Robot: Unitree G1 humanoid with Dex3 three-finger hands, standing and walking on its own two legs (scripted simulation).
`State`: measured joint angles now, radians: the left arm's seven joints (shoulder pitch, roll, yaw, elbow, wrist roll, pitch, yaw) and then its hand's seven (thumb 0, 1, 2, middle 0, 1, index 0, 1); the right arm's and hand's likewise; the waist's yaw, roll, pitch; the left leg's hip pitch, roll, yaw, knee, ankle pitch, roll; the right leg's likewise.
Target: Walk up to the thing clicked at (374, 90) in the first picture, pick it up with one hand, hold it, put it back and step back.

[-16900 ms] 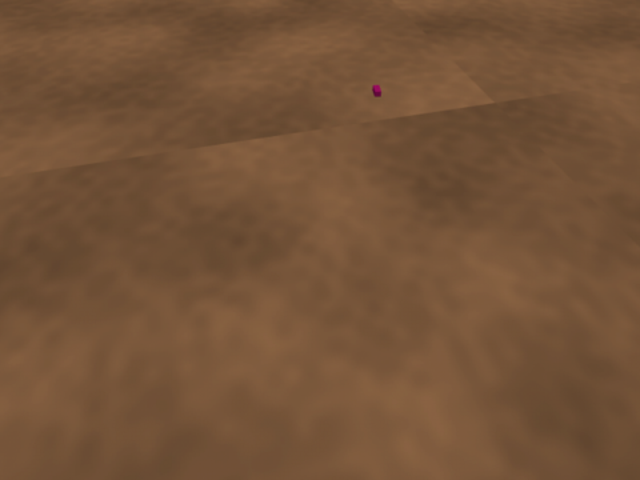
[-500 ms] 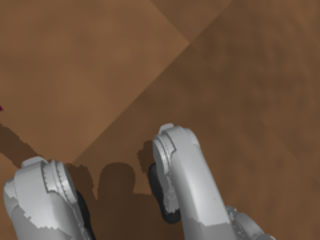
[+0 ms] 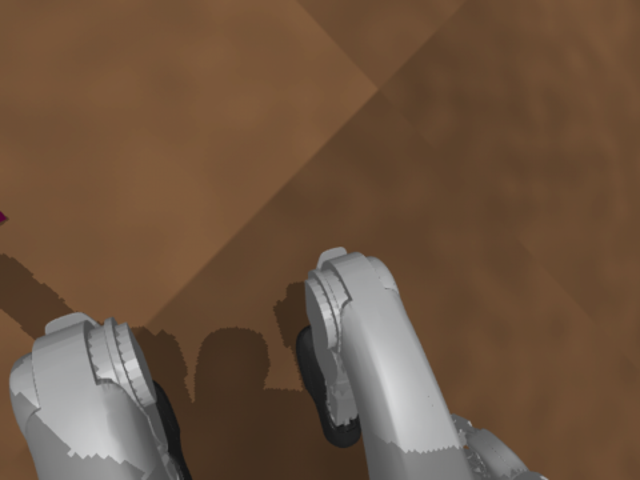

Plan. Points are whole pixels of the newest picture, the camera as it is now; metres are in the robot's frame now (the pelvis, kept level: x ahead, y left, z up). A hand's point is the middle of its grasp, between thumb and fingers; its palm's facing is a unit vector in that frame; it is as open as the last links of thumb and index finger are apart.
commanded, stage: rise first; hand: left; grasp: from above
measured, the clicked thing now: out of the picture +0.48 +0.35 -0.30
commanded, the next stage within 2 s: none
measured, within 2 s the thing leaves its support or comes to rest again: neither
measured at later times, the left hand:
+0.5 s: hand out of the picture +0.44 +0.38 -0.17, palm faces -0.30 -0.31 -0.90, open 13.6 cm
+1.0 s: hand out of the picture +0.44 +0.38 -0.17, palm faces -0.30 -0.31 -0.90, open 13.4 cm
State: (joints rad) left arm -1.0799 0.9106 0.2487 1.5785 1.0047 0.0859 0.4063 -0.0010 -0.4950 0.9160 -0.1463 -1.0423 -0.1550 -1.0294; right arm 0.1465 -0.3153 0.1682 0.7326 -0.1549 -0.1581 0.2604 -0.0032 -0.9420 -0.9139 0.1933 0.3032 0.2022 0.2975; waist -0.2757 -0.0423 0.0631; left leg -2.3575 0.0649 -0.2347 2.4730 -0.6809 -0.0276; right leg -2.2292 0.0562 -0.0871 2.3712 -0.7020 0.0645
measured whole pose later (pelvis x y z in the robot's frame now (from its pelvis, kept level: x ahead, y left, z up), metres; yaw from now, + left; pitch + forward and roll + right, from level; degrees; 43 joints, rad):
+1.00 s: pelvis +0.00 +0.00 +0.00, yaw +0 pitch +31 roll -10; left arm -1.08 0.90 0.25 1.61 1.02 0.07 0.43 0.00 -0.42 0.86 -0.18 -1.02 -0.20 -1.00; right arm 0.15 -0.32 0.17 0.74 -0.16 -0.18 0.26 0.00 -0.94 -0.91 0.19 0.30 0.20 0.30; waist -0.28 -0.05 0.06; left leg -2.36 0.06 -0.23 2.47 -0.67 -0.03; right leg -2.23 0.06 -0.09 2.37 -0.70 0.06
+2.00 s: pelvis +0.00 +0.00 +0.00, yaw +0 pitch +30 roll -11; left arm -1.07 0.91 0.24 1.62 1.02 0.05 0.44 0.00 -0.32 0.77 -0.28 -0.91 -0.29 -0.89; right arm 0.15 -0.32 0.17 0.76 -0.17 -0.22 0.28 0.00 -0.93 -0.91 0.19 0.30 0.20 0.30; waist -0.28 -0.05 0.06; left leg -2.36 0.06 -0.24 2.48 -0.68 -0.02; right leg -2.23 0.06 -0.09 2.37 -0.70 0.07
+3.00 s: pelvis +0.00 +0.00 +0.00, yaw -1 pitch +31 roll -11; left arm -1.08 0.93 0.24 1.64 1.04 0.03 0.46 0.00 -0.23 0.70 -0.34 -0.84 -0.36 -0.82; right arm 0.15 -0.32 0.18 0.75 -0.18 -0.24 0.27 0.00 -0.93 -0.91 0.19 0.30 0.20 0.30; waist -0.29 -0.06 0.07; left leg -2.36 0.06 -0.24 2.48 -0.68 -0.03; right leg -2.23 0.06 -0.09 2.37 -0.70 0.07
